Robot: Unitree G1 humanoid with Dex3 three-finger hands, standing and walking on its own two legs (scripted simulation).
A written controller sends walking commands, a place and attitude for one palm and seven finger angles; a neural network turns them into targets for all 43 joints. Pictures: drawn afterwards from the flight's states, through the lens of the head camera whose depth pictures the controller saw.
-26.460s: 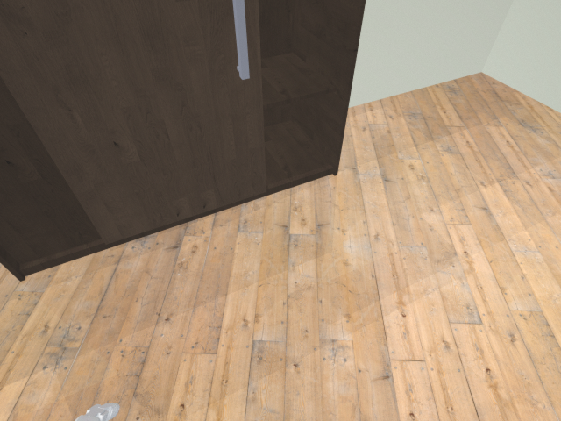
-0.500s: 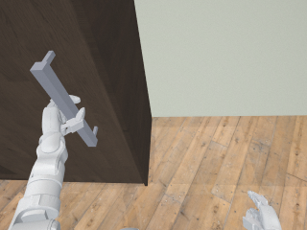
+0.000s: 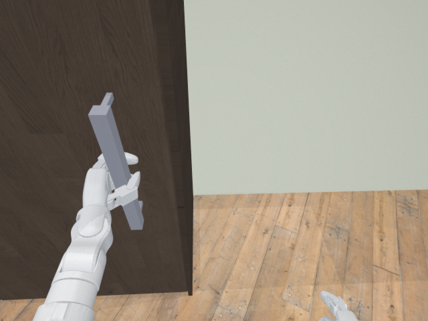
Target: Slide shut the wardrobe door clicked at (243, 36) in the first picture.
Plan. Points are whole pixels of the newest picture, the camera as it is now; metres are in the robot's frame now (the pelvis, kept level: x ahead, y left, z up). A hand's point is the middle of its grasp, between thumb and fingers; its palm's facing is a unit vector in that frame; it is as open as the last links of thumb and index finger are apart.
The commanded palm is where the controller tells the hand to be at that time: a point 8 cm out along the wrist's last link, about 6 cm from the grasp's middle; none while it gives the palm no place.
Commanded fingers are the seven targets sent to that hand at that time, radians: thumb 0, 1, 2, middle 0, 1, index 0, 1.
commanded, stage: stop walking and hold the door there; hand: left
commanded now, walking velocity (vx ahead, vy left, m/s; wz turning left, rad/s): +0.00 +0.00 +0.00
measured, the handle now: (125, 171) +0.39 +0.20 +0.08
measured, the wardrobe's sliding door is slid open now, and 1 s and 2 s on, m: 0.00 0.00 0.00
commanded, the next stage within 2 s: loosen the grip on the handle in 0.42 s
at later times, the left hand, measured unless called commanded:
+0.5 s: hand (131, 187) +0.34 +0.18 +0.09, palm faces +0.17 -0.98 -0.13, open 6.0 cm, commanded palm +0.31 +0.23 +0.09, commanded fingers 0.00 0.90 0.90 -0.45 -1.40 -0.45 -1.40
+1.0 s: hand (129, 184) +0.35 +0.18 +0.09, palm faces +0.22 -0.96 -0.17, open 13.4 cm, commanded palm +0.31 +0.22 +0.10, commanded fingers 0.00 -0.55 0.20 -0.25 -1.15 -0.25 -1.15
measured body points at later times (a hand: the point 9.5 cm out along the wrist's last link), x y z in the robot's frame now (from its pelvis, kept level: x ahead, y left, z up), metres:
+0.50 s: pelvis +0.00 +0.02 +0.00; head -0.01 +0.01 +0.45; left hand +0.33 +0.23 +0.10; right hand +0.16 -0.21 -0.10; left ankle +0.00 +0.06 -0.74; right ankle -0.02 -0.11 -0.74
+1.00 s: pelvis -0.04 -0.07 -0.02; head -0.02 -0.08 +0.43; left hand +0.33 +0.23 +0.10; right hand +0.08 -0.34 -0.13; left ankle +0.00 +0.06 -0.74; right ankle -0.03 -0.11 -0.74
